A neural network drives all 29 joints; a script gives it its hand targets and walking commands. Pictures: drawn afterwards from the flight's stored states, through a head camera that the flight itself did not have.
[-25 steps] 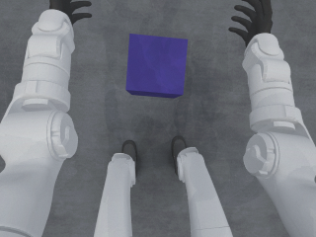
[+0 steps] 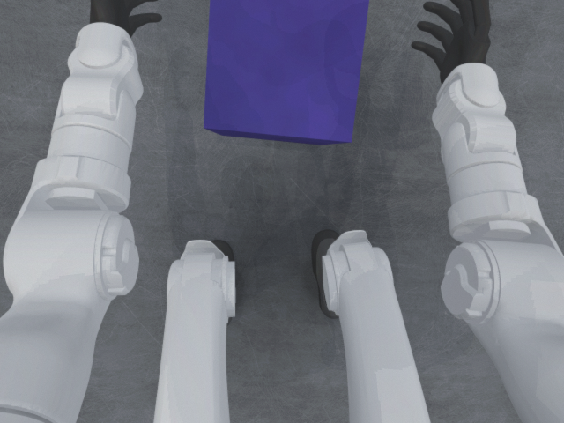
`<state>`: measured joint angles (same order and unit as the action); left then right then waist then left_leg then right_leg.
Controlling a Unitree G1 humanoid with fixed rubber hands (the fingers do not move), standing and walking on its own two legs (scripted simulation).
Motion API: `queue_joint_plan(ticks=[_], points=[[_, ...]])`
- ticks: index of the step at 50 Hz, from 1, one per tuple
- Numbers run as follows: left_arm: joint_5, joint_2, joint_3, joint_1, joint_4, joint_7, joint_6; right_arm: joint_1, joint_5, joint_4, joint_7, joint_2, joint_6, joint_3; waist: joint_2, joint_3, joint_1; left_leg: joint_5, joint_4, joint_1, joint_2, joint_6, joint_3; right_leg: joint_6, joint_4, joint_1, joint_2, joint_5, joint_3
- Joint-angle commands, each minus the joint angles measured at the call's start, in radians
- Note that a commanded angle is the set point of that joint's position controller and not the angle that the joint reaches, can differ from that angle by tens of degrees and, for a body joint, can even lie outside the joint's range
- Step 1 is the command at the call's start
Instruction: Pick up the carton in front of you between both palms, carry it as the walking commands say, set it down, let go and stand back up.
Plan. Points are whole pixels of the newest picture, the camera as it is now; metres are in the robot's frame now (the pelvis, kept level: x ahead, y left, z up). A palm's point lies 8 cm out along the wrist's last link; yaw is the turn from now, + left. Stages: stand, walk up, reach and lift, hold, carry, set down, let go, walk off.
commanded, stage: reach and lift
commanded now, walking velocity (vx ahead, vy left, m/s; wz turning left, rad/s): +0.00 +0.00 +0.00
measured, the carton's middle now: (279, 79) +0.53 -0.01 -0.37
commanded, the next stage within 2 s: none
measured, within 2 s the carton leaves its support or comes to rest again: leaves its support in 1.26 s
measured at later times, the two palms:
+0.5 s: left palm (159, 61) +0.54 +0.17 -0.31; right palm (397, 82) +0.51 -0.19 -0.30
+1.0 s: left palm (180, 59) +0.54 +0.14 -0.30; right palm (380, 81) +0.51 -0.16 -0.30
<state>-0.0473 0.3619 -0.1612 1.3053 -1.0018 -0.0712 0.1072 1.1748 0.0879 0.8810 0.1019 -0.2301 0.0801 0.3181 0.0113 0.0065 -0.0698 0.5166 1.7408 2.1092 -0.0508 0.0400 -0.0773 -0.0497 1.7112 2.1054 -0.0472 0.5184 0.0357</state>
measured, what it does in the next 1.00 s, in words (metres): lowers itself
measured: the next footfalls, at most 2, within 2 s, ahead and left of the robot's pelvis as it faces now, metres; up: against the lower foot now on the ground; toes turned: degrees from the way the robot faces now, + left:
none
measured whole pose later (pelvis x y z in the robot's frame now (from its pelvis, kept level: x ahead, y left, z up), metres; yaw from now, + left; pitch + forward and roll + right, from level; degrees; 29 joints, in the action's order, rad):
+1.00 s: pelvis -0.04 +0.00 -0.12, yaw +0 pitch +36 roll -3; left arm -0.17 0.38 0.03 1.66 -1.26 -0.10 0.08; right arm 1.54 0.16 1.14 0.16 -0.25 0.06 0.22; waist -0.01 0.43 -0.06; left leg 0.58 2.19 2.25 -0.05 0.04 -0.07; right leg -0.06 2.15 2.24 -0.03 0.55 0.02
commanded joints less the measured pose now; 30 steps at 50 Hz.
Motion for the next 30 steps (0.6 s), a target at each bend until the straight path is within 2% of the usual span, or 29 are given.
queue_joint_plan(ticks=[1, 3, 4, 8, 12, 15, 18, 19, 20, 26, 30], points=[[-0.063, 0.131, 0.050, 0.340, 0.122, -0.017, -0.008, 0.276, 0.057, -0.112, 0.017, -0.155, -0.003, -0.047, 0.100, -1.246, -0.026, -0.438, 0.006, -0.674, -0.013, 0.010, 0.115, -0.034, 0.009, -0.618, -0.015, -0.492, -0.123], [-0.091, 0.158, 0.075, 0.390, 0.129, -0.021, 0.003, 0.315, 0.083, -0.119, 0.025, -0.181, 0.011, -0.061, 0.103, -1.276, -0.034, -0.414, 0.045, -0.692, -0.008, 0.007, 0.115, -0.031, 0.052, -0.605, -0.013, -0.459, -0.136], [-0.101, 0.168, 0.080, 0.419, 0.114, -0.023, 0.010, 0.344, 0.095, -0.107, 0.029, -0.194, 0.019, -0.069, 0.107, -1.261, -0.033, -0.374, 0.060, -0.703, -0.005, 0.004, 0.115, -0.028, 0.062, -0.566, -0.009, -0.400, -0.141], [-0.115, 0.179, 0.096, 0.495, 0.015, -0.017, 0.023, 0.444, 0.093, -0.012, 0.033, -0.206, 0.029, -0.071, 0.086, -1.068, -0.034, -0.191, 0.103, -0.572, 0.013, 0.003, 0.113, -0.022, 0.111, -0.485, 0.012, -0.243, -0.135], [-0.123, 0.189, 0.109, 0.540, -0.090, -0.006, 0.008, 0.507, 0.079, 0.092, 0.025, -0.207, 0.016, -0.069, 0.066, -0.918, -0.031, -0.124, 0.155, -0.474, 0.028, -0.001, 0.099, -0.019, 0.168, -0.439, 0.023, -0.183, -0.122], [-0.124, 0.199, 0.116, 0.568, -0.139, 0.001, -0.011, 0.543, 0.073, 0.149, 0.018, -0.211, -0.001, -0.070, 0.059, -0.851, -0.027, -0.130, 0.199, -0.428, 0.033, -0.002, 0.088, -0.016, 0.215, -0.426, 0.024, -0.196, -0.109], [-0.134, 0.219, 0.132, 0.607, -0.140, 0.002, -0.032, 0.586, 0.083, 0.159, 0.018, -0.229, -0.021, -0.080, 0.057, -0.861, -0.029, -0.170, 0.243, -0.435, 0.035, -0.004, 0.081, -0.017, 0.260, -0.436, 0.024, -0.244, -0.102], [-0.135, 0.224, 0.142, 0.624, -0.130, 0.000, -0.038, 0.604, 0.089, 0.146, 0.019, -0.235, -0.028, -0.076, 0.071, -0.862, -0.038, -0.187, 0.256, -0.461, 0.037, -0.007, 0.075, -0.018, 0.269, -0.406, 0.023, -0.255, -0.104], [-0.135, 0.221, 0.150, 0.638, -0.119, -0.003, -0.043, 0.614, 0.096, 0.143, 0.019, -0.242, -0.034, -0.079, 0.092, -0.868, -0.034, -0.215, 0.271, -0.472, 0.035, -0.005, 0.078, -0.015, 0.280, -0.403, 0.022, -0.275, -0.100], [-0.172, 0.192, 0.194, 0.598, -0.071, -0.003, -0.065, 0.538, 0.121, 0.151, 0.033, -0.219, -0.063, -0.108, 0.095, -0.937, -0.049, -0.368, 0.335, -0.486, 0.026, 0.000, 0.078, -0.009, 0.338, -0.498, 0.007, -0.453, -0.097], [-0.176, 0.177, 0.192, 0.544, -0.070, -0.013, -0.064, 0.500, 0.140, 0.125, 0.040, -0.201, -0.064, -0.128, 0.103, -0.988, -0.037, -0.400, 0.337, -0.531, 0.018, 0.000, 0.086, -0.009, 0.343, -0.499, 0.001, -0.471, -0.108]])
